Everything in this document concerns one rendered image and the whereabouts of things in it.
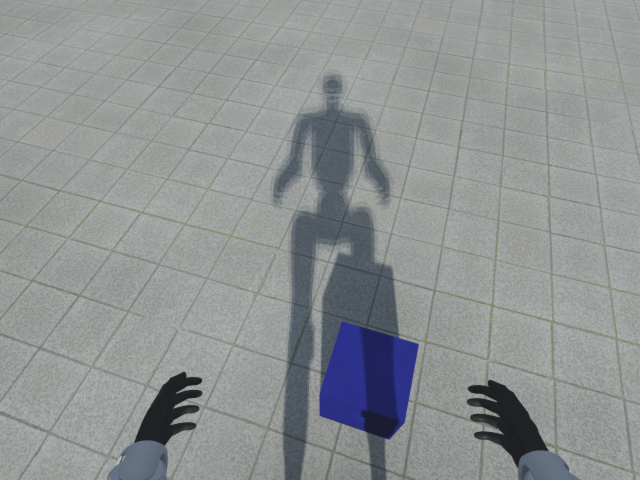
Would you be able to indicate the right robot forearm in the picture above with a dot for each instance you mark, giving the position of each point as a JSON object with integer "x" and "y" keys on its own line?
{"x": 543, "y": 465}

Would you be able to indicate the left robot forearm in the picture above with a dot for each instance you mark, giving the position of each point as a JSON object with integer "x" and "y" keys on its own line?
{"x": 142, "y": 460}

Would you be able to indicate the left robot hand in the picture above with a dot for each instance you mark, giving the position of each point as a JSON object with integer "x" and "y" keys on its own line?
{"x": 156, "y": 425}

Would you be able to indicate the right robot hand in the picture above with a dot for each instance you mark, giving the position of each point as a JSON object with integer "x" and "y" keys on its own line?
{"x": 521, "y": 435}

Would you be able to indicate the carton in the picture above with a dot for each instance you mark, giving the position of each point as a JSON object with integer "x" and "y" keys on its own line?
{"x": 368, "y": 380}

